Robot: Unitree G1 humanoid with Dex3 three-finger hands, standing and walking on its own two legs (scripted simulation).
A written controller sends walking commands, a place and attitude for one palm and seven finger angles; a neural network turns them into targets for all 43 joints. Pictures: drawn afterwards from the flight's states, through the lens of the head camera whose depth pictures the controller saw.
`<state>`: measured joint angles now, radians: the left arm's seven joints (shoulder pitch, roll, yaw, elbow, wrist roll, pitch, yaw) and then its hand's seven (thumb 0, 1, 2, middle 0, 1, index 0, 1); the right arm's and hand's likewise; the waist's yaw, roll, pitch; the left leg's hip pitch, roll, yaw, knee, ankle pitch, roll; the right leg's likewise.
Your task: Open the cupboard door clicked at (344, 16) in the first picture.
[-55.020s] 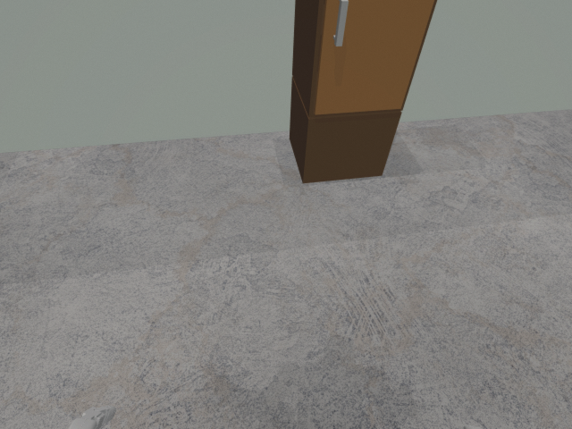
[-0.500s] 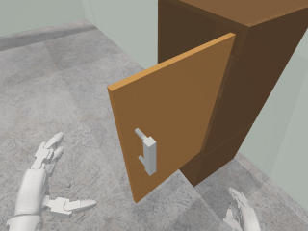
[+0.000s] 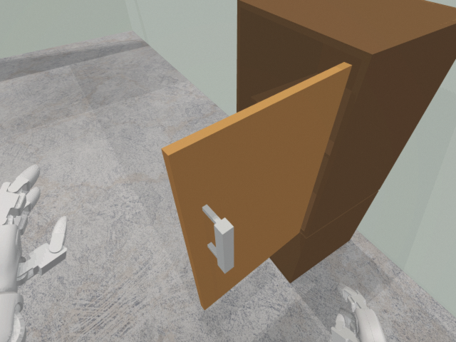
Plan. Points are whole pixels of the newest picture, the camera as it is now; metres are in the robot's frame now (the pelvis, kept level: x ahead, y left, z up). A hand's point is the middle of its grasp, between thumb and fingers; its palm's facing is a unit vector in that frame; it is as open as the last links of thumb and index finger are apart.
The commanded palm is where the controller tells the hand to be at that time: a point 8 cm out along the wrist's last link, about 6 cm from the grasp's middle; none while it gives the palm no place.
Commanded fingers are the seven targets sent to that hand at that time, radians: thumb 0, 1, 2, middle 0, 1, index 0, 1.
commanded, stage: draw the hand back to the body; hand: left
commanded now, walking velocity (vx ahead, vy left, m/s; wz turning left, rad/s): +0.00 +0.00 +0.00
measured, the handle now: (217, 239) +0.29 +0.07 +0.03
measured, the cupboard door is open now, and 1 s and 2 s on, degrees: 96 96 96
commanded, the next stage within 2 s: step back with the hand held close in 0.36 s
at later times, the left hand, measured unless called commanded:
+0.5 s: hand (63, 249) +0.18 +0.25 +0.15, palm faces +0.45 -0.80 -0.41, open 7.4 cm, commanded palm +0.13 +0.29 +0.17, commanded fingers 0.00 0.90 0.90 -0.20 -0.30 -0.20 -0.30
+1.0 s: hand (19, 293) +0.12 +0.27 +0.15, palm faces +0.38 -0.76 -0.53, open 7.4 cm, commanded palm +0.06 +0.31 +0.17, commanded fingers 0.00 0.90 0.90 -0.20 -0.30 -0.20 -0.30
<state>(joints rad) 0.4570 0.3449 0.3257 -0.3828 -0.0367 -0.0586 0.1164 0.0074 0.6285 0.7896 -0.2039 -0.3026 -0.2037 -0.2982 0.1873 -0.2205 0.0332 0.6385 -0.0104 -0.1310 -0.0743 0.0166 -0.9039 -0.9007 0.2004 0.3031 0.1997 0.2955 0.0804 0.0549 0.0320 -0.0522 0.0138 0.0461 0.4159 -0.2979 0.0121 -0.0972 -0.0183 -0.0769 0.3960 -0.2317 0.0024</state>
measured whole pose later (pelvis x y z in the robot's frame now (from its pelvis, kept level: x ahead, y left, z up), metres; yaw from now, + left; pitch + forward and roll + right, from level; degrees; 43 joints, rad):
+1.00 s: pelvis -0.08 +0.01 -0.01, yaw -1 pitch -1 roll +0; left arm 0.56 0.43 0.43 -0.52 -0.01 -0.17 0.13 0.01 0.89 0.90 -0.22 -0.30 -0.22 -0.30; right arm 0.19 -0.22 0.00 0.54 0.00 -0.04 -0.08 0.02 -0.91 -0.90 0.20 0.30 0.20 0.30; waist 0.02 -0.02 0.06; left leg -0.30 0.00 0.07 0.54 -0.23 0.04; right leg -0.35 -0.04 -0.05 0.51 -0.15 0.01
